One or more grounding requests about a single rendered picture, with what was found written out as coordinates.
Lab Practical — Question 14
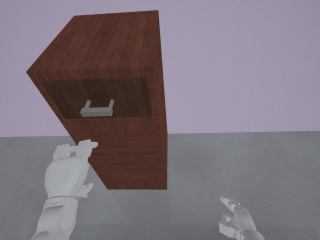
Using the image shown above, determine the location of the right robot forearm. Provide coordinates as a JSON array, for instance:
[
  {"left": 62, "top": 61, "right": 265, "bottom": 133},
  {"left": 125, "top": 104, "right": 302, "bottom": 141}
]
[{"left": 239, "top": 229, "right": 264, "bottom": 240}]

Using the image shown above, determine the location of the drawer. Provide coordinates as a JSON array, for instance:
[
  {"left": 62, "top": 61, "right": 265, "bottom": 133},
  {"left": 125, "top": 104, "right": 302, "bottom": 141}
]
[{"left": 41, "top": 76, "right": 153, "bottom": 120}]

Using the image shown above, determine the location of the robot left hand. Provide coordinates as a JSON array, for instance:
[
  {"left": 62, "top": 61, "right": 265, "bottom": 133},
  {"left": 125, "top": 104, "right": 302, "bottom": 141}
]
[{"left": 44, "top": 139, "right": 98, "bottom": 199}]

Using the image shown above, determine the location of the handle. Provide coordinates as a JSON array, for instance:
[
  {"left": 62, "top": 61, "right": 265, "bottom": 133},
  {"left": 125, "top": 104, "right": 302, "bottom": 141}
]
[{"left": 80, "top": 99, "right": 114, "bottom": 117}]

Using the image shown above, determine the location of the left robot forearm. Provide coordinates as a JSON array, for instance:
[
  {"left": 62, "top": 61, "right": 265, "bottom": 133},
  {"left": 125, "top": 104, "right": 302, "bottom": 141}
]
[{"left": 31, "top": 195, "right": 79, "bottom": 240}]

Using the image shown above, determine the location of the robot right hand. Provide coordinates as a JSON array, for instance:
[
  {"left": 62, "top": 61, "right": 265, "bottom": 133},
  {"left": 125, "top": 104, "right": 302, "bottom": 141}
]
[{"left": 218, "top": 195, "right": 256, "bottom": 240}]

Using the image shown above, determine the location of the cabinet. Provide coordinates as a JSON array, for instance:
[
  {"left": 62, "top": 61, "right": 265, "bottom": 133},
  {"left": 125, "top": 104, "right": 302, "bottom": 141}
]
[{"left": 26, "top": 10, "right": 168, "bottom": 190}]

